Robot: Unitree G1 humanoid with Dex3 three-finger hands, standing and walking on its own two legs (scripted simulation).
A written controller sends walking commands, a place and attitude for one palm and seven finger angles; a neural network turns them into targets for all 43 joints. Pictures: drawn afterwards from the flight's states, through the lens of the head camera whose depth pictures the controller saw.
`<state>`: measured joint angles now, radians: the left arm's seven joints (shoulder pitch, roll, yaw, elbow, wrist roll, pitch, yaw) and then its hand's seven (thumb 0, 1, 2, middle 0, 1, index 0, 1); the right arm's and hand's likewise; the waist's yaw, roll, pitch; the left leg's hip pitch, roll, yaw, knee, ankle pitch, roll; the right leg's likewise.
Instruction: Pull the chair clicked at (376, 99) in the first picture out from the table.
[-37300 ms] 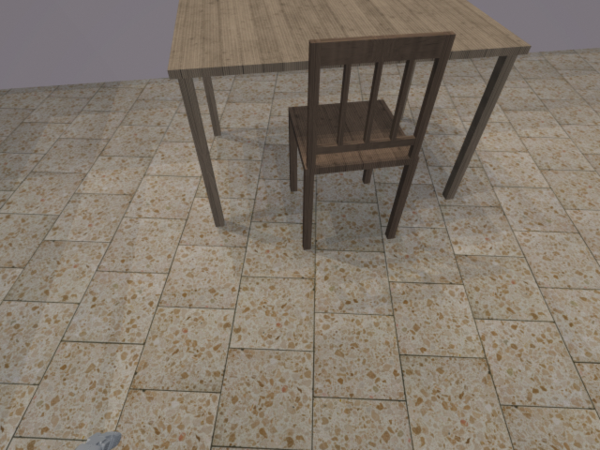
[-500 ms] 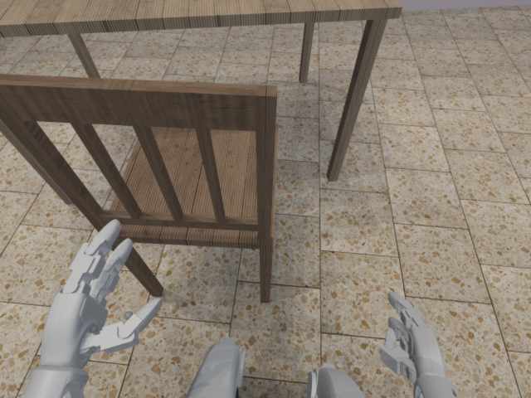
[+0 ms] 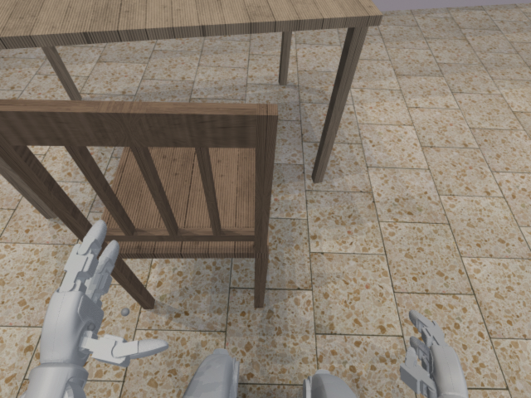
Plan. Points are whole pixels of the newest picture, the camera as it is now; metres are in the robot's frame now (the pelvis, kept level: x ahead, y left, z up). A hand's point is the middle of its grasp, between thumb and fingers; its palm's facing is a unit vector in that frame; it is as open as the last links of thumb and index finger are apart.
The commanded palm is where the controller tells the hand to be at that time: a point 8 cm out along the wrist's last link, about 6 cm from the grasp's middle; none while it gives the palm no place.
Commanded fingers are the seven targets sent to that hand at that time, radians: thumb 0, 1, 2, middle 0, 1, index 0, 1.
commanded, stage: raise the hand toward the chair's back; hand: left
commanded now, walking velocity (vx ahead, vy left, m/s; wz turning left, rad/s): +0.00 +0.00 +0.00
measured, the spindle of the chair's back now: (159, 195) +0.44 +0.22 -0.01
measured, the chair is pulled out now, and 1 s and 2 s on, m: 0.27 0.27 0.27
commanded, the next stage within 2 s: aim the fingers beside a spindle in 0.96 s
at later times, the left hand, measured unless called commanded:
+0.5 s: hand (104, 289) +0.25 +0.22 +0.06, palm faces +0.07 -1.00 -0.06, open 16.9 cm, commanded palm +0.22 +0.28 +0.06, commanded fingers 0.00 -0.50 0.30 -0.06 -0.08 -0.06 -0.08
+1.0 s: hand (118, 284) +0.25 +0.21 +0.06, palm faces +0.07 -1.00 -0.06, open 16.9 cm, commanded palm +0.23 +0.26 +0.06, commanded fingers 0.00 -0.50 0.30 -0.06 -0.08 -0.06 -0.08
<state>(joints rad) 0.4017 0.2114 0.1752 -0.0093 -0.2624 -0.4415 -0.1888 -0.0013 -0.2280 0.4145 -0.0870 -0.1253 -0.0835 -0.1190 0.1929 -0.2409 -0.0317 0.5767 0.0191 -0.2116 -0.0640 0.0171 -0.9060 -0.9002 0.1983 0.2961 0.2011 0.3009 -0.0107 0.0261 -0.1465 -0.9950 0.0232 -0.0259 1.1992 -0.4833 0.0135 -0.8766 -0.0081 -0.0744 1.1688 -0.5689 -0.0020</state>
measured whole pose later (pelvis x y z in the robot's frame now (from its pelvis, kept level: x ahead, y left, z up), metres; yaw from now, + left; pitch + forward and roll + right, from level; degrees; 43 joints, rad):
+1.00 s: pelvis +0.01 +0.00 +0.01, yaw +0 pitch +15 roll -3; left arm 0.30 0.24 0.21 0.05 -0.27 -0.37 -0.21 -0.01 -0.50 0.30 -0.06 -0.08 -0.06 -0.08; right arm 0.21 -0.24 0.01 0.55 0.02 -0.17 -0.05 0.02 -0.90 -0.90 0.20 0.30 0.20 0.30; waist -0.01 0.04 -0.14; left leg -0.94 0.02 -0.03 1.14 -0.48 0.02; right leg -0.81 -0.01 -0.07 1.10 -0.55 0.00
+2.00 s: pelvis +0.00 +0.01 -0.01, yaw -1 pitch +19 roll -3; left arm 0.16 0.23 0.18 0.16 -0.24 -0.42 -0.18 -0.01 -0.50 0.30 -0.06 -0.08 -0.06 -0.08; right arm 0.20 -0.24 0.01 0.57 0.01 -0.14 -0.03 0.02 -0.90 -0.90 0.20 0.30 0.20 0.30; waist -0.02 0.03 -0.16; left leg -1.08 0.03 -0.02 1.25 -0.50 0.02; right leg -0.96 0.00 -0.07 1.21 -0.58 0.01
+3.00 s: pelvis +0.00 +0.00 -0.03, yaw -1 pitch +22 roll -3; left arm 0.10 0.22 0.16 0.20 -0.22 -0.44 -0.14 -0.01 -0.50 0.30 -0.06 -0.08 -0.06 -0.08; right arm 0.17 -0.24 0.01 0.56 0.01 -0.08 -0.03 0.01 -0.91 -0.90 0.20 0.30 0.20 0.30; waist -0.03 0.03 -0.17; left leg -1.17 0.03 -0.03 1.31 -0.53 0.01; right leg -1.05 0.00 -0.07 1.28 -0.61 0.00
